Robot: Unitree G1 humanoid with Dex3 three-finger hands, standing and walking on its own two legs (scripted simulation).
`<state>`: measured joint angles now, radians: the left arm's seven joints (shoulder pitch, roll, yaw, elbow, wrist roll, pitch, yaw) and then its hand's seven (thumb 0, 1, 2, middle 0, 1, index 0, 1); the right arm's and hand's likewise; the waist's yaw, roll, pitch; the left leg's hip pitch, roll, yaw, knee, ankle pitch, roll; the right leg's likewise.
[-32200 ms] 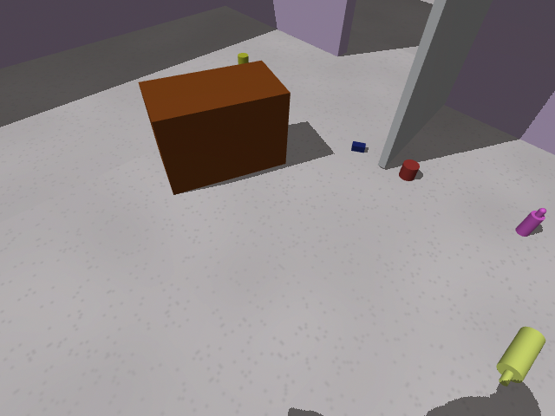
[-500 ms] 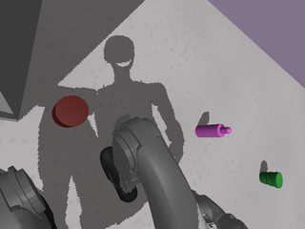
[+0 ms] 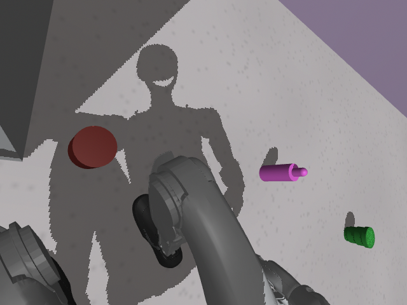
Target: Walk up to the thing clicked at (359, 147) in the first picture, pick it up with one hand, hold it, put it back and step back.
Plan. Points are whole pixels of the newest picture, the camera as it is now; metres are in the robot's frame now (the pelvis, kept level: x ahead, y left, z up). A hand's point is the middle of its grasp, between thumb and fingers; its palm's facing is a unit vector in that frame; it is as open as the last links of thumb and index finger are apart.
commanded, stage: open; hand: left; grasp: from above
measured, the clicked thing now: out of the picture +0.49 +0.31 -0.29
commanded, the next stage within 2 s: withdraw in 0.12 s
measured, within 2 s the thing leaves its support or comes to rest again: neither
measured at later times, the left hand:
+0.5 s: hand out of the picture +0.51 +0.33 -0.20, palm faces -0.28 -0.12 -0.95, open 12.7 cm
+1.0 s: hand out of the picture +0.45 +0.32 -0.10, palm faces -0.52 -0.14 -0.84, open 12.7 cm
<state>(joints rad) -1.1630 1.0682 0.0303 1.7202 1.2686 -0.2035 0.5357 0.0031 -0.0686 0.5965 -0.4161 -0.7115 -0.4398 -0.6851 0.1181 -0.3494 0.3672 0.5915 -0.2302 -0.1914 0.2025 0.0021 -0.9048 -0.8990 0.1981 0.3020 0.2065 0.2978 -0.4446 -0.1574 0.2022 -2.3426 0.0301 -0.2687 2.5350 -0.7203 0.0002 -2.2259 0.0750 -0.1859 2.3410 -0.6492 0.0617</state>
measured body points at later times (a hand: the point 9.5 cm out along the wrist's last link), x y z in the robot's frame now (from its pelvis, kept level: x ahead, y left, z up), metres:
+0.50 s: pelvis +0.00 +0.00 +0.01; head +0.28 +0.13 +0.33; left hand +0.52 +0.33 -0.15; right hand +0.05 -0.25 -0.05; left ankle +0.06 +0.13 -0.28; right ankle +0.12 -0.12 -0.28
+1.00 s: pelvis -0.02 -0.01 +0.04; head +0.22 +0.10 +0.41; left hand +0.48 +0.32 -0.05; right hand +0.07 -0.29 -0.04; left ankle +0.06 +0.13 -0.28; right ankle +0.12 -0.12 -0.28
